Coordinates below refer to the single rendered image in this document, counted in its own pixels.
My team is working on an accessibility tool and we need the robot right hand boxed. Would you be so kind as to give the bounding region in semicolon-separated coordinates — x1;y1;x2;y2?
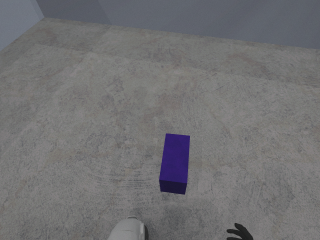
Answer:
226;223;254;240

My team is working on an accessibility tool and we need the left robot shin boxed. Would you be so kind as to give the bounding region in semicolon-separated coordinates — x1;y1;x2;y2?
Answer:
128;216;138;220

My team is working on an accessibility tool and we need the left robot thigh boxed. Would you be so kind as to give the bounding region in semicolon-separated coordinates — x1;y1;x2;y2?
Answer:
107;218;145;240

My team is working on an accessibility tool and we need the carton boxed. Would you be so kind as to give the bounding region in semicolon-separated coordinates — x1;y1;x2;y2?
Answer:
159;133;190;195

